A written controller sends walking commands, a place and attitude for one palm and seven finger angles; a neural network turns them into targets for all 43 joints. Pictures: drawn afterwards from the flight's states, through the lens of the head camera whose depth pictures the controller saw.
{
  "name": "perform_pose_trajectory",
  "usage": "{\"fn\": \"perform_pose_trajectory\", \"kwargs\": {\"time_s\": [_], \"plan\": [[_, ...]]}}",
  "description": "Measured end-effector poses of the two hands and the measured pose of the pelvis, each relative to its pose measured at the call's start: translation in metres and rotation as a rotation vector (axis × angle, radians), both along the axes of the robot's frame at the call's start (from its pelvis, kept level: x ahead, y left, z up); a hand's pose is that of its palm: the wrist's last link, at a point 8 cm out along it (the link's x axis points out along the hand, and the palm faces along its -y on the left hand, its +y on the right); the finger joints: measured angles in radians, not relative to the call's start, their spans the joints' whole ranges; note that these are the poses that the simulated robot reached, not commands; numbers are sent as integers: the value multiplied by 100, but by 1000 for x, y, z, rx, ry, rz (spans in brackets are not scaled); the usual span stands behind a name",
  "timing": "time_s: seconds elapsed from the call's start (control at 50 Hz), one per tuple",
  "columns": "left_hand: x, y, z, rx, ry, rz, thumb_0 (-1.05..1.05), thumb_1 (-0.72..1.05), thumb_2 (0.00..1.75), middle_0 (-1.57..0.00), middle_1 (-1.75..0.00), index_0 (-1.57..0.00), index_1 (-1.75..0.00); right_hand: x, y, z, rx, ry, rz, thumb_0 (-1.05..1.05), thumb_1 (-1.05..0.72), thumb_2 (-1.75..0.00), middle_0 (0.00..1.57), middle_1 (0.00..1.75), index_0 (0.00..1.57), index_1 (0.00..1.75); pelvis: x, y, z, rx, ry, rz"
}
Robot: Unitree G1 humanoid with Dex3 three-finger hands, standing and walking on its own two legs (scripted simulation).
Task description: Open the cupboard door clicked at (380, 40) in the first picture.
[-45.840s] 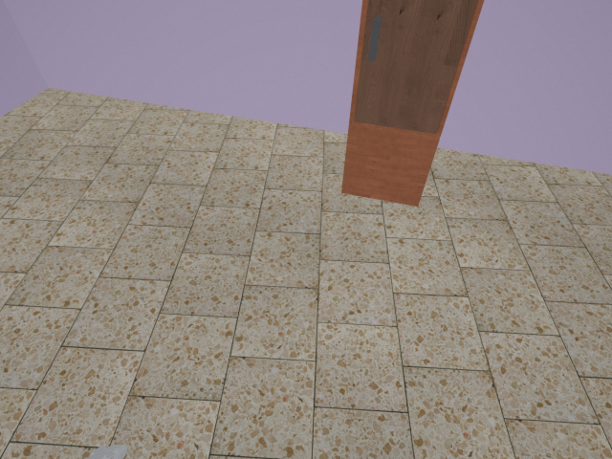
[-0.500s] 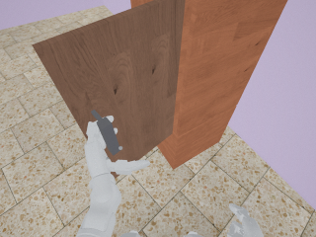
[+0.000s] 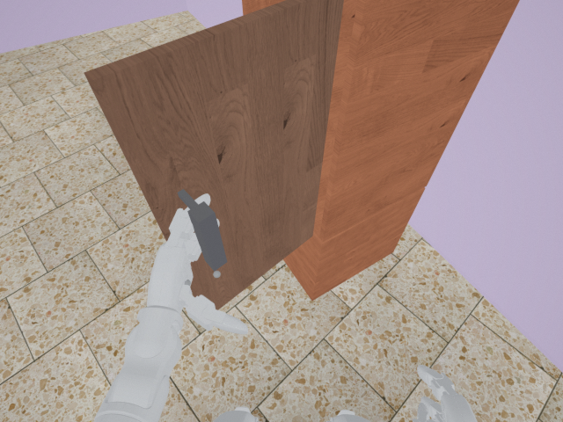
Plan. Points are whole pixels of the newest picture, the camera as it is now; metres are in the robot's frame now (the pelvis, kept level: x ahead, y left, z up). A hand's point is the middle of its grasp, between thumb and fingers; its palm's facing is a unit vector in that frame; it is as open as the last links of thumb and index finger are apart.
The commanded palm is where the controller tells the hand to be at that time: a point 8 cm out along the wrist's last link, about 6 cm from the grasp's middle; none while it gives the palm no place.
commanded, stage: slide the hand sideways off the handle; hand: left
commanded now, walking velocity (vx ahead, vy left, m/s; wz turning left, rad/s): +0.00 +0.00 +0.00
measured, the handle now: (201, 229) +0.37 +0.15 +0.06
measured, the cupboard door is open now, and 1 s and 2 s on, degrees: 100 100 100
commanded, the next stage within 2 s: draw the hand back to the body in 1.00 s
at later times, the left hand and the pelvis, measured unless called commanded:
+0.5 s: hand (200, 305) +0.26 +0.12 +0.05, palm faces -0.04 -1.00 +0.00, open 16.5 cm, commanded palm +0.23 +0.18 +0.06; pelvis +0.03 +0.02 +0.00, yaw -1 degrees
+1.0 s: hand (165, 345) +0.21 +0.16 +0.05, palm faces -0.01 -1.00 -0.05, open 16.3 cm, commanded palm +0.18 +0.22 +0.06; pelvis +0.02 -0.01 -0.02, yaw +0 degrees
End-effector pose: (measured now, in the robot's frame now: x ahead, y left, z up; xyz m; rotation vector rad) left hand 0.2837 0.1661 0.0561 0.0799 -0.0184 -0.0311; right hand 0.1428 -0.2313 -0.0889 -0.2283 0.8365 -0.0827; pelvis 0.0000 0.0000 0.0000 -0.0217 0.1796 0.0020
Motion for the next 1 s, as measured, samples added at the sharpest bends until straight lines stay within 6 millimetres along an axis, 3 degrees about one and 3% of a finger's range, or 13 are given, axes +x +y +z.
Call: {"fn": "perform_pose_trajectory", "kwargs": {"time_s": [0.12,0.24,0.56,1.0], "plan": [[-2,2,0,-113,25,-38,-1,-50,29,-10,-33,-11,-35,4,4,9,-2,-45,-17,1,-90,-90,20,30,20,30,4,8,3,-1,1,-9],[-5,2,-1,-108,9,-24,-1,-50,30,-9,-35,-13,-32,17,13,15,12,-79,1,1,-90,-90,20,30,20,30,11,13,0,1,20,-23],[-52,15,-2,-76,59,-3,-1,-50,30,-12,-29,-13,-29,53,32,15,40,-131,45,1,-90,-90,20,30,20,30,25,16,-7,-10,47,-15],[-97,46,-1,-31,82,28,-1,-50,30,-15,-30,-15,-30,40,-7,11,-11,-157,-10,1,-90,-90,20,30,20,30,16,-8,-16,-6,43,-5]]}}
